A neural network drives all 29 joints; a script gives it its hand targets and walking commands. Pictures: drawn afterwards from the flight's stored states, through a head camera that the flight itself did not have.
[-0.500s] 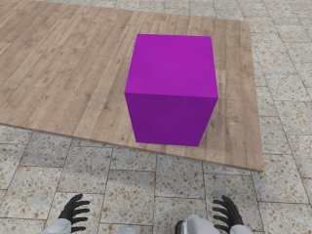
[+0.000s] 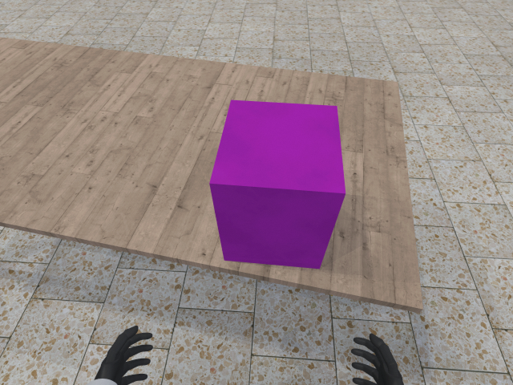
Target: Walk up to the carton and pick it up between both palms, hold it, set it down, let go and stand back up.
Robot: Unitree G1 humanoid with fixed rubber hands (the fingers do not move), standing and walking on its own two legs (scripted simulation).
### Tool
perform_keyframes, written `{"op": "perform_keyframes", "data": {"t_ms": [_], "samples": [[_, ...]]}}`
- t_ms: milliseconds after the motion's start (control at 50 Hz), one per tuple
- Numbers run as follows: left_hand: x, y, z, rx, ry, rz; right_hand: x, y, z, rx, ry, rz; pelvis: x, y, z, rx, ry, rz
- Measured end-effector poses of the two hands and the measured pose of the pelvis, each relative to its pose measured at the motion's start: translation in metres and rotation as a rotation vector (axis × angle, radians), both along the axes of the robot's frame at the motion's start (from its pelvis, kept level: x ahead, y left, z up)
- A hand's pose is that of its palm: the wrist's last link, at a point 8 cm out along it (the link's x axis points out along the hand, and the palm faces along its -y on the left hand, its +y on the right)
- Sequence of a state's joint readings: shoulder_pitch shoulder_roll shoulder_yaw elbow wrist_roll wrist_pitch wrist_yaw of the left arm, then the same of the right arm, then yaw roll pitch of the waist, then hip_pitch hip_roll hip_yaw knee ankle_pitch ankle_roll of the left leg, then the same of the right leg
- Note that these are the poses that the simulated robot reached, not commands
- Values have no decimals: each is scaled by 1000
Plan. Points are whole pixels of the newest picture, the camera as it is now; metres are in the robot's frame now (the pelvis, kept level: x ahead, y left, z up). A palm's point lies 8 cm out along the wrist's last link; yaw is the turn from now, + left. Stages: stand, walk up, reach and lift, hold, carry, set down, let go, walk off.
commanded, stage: reach and lift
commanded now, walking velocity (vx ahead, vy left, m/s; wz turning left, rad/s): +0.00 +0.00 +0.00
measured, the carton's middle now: (277, 187) +0.47 -0.03 -0.01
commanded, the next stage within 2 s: none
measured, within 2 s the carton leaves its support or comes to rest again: neither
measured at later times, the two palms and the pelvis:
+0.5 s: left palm (125, 353) +0.19 +0.22 -0.06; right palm (393, 363) +0.17 -0.19 -0.06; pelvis +0.02 +0.03 +0.00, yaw +0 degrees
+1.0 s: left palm (137, 316) +0.24 +0.20 -0.04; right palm (398, 326) +0.22 -0.20 -0.04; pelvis +0.01 +0.04 +0.00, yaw +0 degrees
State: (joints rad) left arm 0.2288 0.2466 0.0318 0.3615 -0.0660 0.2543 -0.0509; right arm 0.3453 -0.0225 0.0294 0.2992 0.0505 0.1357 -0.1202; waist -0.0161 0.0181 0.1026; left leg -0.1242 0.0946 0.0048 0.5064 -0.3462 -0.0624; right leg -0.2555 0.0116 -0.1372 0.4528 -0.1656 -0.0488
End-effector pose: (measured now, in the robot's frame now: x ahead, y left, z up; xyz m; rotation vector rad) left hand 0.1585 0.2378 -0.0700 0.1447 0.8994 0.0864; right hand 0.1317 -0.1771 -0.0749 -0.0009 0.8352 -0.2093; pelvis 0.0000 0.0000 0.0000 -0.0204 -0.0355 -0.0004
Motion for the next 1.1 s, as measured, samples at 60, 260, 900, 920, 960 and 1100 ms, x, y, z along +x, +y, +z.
{"op": "perform_keyframes", "data": {"t_ms": [60,260,900,920,960,1100], "samples": [[6,-4,4,-15,-29,-14,4,1,1,2,-22,-1,3,3,2,0,-10,2],[22,-17,8,-51,-140,-31,17,-8,13,-41,-124,20,8,15,4,-2,-21,-4],[71,-33,28,-82,-473,-81,70,-26,28,-56,-394,13,14,35,1,-10,-5,-5],[74,-33,30,-79,-488,-85,73,-27,30,-59,-409,15,13,35,0,-9,-3,-4],[79,-34,32,-74,-509,-89,79,-27,33,-59,-431,20,11,35,-1,-8,-4,-3],[95,-32,37,-77,-566,-68,99,-27,37,-43,-473,21,5,34,-4,-5,8,0]]}}
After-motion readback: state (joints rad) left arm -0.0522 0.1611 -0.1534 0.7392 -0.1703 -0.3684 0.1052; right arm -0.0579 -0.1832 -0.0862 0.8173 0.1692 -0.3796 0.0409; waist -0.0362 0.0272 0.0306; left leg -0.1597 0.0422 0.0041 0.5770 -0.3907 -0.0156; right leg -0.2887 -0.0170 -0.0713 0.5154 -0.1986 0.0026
